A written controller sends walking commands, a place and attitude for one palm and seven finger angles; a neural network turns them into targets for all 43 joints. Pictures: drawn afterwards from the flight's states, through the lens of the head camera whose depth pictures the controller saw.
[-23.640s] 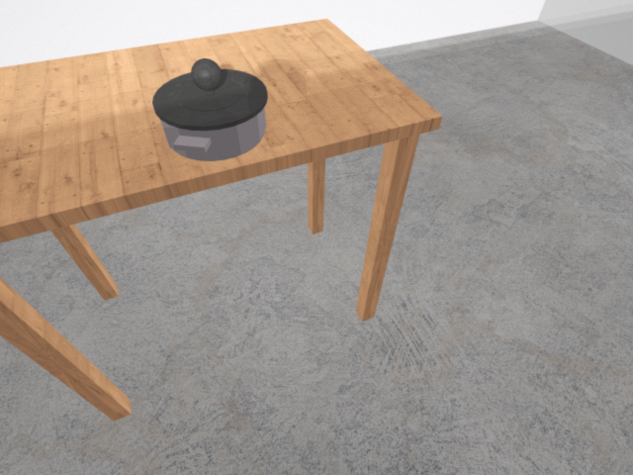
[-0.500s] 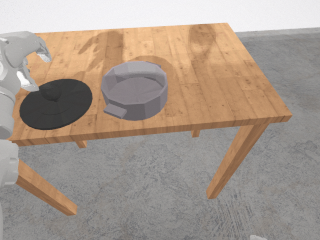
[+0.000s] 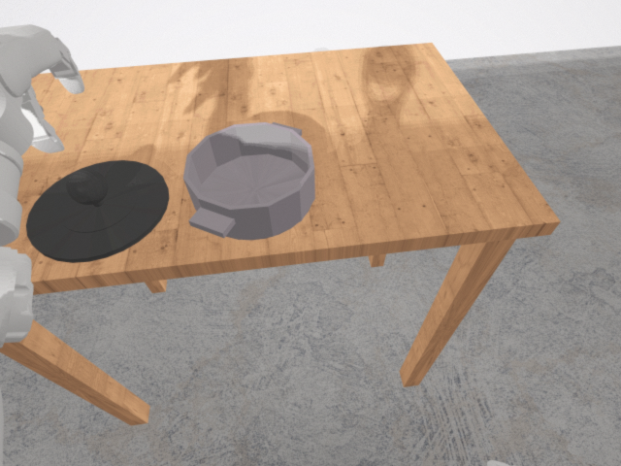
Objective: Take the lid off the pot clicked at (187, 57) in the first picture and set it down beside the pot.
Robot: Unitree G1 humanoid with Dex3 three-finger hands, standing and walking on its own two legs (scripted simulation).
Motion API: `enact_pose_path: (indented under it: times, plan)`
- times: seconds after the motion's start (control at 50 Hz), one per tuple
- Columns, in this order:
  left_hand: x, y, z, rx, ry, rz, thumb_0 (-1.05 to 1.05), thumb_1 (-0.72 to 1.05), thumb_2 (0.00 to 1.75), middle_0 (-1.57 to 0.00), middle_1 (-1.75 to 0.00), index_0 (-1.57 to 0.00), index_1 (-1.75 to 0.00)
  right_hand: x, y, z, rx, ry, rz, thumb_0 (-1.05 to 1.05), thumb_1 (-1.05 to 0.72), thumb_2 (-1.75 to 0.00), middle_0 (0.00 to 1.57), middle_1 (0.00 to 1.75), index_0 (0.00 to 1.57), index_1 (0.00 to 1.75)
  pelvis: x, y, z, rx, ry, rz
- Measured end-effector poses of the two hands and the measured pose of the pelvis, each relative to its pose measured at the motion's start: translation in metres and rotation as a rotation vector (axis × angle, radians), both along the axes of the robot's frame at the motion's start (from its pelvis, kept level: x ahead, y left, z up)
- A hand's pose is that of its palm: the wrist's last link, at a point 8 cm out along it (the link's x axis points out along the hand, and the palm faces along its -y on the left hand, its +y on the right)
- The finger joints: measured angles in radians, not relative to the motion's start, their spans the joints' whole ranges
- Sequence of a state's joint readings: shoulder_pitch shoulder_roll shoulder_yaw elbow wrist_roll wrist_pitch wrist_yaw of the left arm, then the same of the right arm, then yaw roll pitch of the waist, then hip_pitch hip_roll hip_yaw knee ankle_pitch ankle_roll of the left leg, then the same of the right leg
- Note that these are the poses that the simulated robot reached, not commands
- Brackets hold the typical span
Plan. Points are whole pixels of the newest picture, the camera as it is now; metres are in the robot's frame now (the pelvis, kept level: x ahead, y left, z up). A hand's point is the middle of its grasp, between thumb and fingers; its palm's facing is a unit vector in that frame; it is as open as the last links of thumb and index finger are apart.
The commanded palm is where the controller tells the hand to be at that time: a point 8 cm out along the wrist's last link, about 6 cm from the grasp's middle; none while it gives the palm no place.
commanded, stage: draw the hand back to the body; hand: left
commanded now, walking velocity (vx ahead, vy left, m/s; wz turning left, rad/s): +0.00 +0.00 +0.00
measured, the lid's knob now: (87, 186) +0.47 +0.30 +0.11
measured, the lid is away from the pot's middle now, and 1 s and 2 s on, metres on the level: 0.23 0.23 0.23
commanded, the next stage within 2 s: none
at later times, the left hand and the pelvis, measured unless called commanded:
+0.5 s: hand (18, 148) +0.40 +0.29 +0.23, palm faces -0.16 -0.06 -0.98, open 11.0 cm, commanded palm +0.36 +0.29 +0.30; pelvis +0.00 +0.00 +0.00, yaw +1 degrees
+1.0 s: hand (14, 126) +0.34 +0.23 +0.30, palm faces +0.45 -0.87 -0.19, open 10.1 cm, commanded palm +0.29 +0.27 +0.29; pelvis +0.00 -0.03 +0.01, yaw -2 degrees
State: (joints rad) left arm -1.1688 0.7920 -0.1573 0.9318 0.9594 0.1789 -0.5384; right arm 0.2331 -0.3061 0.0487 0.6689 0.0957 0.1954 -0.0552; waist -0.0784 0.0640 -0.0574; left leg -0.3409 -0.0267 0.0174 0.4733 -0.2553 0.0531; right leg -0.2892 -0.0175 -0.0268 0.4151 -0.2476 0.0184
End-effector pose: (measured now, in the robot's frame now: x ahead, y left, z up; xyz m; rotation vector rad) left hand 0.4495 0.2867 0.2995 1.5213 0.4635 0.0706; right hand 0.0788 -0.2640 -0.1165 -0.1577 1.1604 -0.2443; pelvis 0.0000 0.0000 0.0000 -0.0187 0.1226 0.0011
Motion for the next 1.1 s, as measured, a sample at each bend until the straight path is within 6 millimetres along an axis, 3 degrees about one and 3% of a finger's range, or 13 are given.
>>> enact_pose_path:
  times: [0.24,0.52,0.62,0.7,0.84,0.98,1.1]
  plan:
    - [-0.009,0.0,-0.008,-0.006,-0.027,-0.027,0.0,-0.14,0.93,-0.51,-0.56,-0.52,-0.57,0.023,0.0,0.004,0.011,-0.054,0.024,0.0,-0.91,-0.89,0.2,0.3,0.2,0.3,0.004,-0.002,0.0,0.002,-0.005,-0.003]
    - [-0.062,0.005,-0.012,-0.004,-0.086,-0.029,0.0,-0.14,0.93,-0.52,-0.56,-0.52,-0.57,0.08,0.017,0.017,0.043,-0.205,0.14,0.0,-0.91,-0.89,0.2,0.3,0.2,0.3,-0.002,-0.004,0.0,0.005,-0.042,0.02]
    - [-0.083,-0.011,-0.008,-0.711,-0.568,-0.251,0.0,-0.15,0.93,-0.52,-0.56,-0.53,-0.57,0.088,0.032,0.028,0.037,-0.303,0.206,0.0,-0.91,-0.89,0.2,0.3,0.2,0.3,-0.007,-0.009,0.001,0.007,-0.098,0.006]
    - [-0.099,-0.014,-0.01,-0.979,-0.858,-0.264,0.0,-0.14,0.93,-0.52,-0.56,-0.52,-0.57,0.084,0.034,0.035,0.02,-0.329,0.215,0.0,-0.91,-0.89,0.21,0.3,0.2,0.3,-0.006,-0.017,0.003,0.006,-0.125,-0.011]
    - [-0.12,-0.013,-0.005,-1.084,-1.081,-0.228,0.0,-0.06,0.93,-0.49,-0.54,-0.49,-0.55,0.069,0.015,0.033,-0.002,-0.334,0.186,0.01,-0.9,-0.89,0.21,0.3,0.21,0.3,-0.003,-0.024,0.004,0.005,-0.146,-0.024]
    - [-0.143,-0.017,-0.004,-1.063,-1.126,-0.223,0.0,0.1,0.92,-0.44,-0.5,-0.44,-0.51,0.058,-0.011,0.028,-0.024,-0.312,0.155,0.01,-0.9,-0.89,0.21,0.3,0.21,0.3,-0.002,-0.031,0.005,0.008,-0.158,-0.029]
    - [-0.163,-0.021,-0.006,-1.045,-1.143,-0.223,0.0,0.24,0.92,-0.39,-0.46,-0.4,-0.47,0.061,-0.022,0.03,-0.032,-0.334,0.148,0.01,-0.91,-0.89,0.2,0.3,0.2,0.3,-0.005,-0.038,0.005,0.01,-0.17,-0.026]
